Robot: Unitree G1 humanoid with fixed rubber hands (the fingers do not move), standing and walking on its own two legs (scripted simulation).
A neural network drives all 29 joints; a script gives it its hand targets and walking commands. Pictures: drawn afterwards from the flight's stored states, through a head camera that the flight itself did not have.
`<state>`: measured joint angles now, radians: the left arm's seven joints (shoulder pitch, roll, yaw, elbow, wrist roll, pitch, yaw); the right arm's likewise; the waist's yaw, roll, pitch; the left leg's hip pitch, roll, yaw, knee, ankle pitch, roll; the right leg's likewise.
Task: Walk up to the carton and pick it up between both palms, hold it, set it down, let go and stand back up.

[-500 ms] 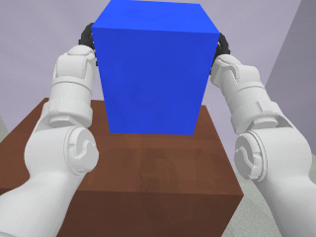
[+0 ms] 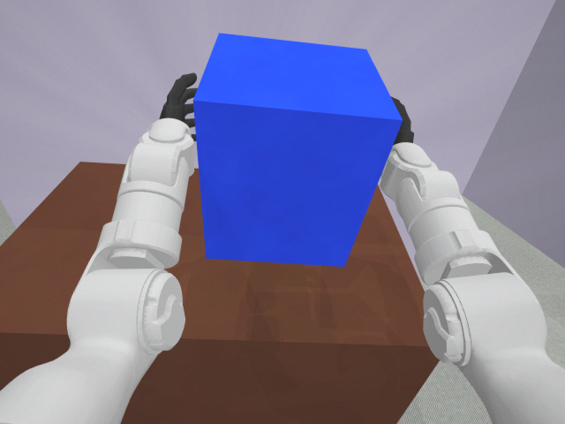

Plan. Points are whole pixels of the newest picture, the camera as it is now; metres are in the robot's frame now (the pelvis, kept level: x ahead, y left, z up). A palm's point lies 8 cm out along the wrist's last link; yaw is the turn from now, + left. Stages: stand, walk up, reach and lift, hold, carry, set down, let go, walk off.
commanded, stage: set down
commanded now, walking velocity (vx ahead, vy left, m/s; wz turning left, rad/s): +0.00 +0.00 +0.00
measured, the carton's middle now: (284, 155) +0.43 -0.02 +0.24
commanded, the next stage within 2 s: none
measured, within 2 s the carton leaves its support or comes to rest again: neither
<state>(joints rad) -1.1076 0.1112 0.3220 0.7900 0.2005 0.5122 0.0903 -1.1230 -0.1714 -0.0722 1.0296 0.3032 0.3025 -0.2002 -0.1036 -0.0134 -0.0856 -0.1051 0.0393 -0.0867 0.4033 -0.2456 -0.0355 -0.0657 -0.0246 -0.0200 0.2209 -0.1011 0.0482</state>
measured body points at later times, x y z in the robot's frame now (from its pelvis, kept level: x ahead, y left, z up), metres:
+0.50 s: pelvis +0.00 -0.01 +0.00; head -0.04 +0.01 +0.45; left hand +0.45 +0.13 +0.24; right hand +0.43 -0.17 +0.23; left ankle -0.01 +0.13 -0.75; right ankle +0.01 -0.16 -0.75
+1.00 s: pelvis +0.01 -0.01 +0.00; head -0.02 +0.01 +0.45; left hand +0.46 +0.12 +0.21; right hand +0.44 -0.18 +0.20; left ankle -0.01 +0.13 -0.75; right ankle +0.01 -0.16 -0.75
